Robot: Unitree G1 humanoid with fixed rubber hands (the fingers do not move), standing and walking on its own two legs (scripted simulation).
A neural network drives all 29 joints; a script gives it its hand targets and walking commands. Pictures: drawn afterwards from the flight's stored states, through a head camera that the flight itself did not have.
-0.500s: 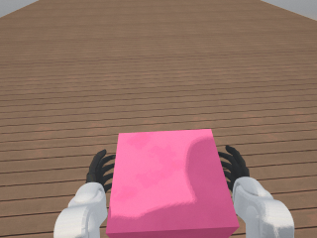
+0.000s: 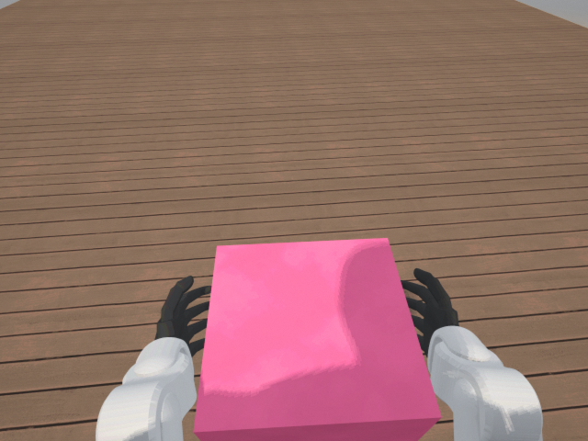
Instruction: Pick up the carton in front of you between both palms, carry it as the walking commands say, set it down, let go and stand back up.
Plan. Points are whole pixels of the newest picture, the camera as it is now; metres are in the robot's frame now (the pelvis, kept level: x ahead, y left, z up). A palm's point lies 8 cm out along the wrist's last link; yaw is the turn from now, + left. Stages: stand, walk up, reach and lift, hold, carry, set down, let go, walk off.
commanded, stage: carry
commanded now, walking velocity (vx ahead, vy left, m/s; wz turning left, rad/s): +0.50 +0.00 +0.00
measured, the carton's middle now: (307, 363) +0.24 +0.00 +0.03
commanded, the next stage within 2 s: none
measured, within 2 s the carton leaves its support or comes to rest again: neither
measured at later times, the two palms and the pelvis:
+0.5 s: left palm (222, 169) +0.57 +0.13 +0.11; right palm (385, 166) +0.57 -0.17 +0.11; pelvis +0.34 -0.02 +0.01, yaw +0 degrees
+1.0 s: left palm (231, 95) +0.89 +0.14 +0.11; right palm (351, 92) +0.89 -0.16 +0.12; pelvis +0.65 -0.01 +0.01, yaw +0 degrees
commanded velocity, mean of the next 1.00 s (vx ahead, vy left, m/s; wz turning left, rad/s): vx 0.32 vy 0.00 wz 0.00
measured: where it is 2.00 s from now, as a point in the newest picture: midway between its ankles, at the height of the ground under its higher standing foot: (294, 338)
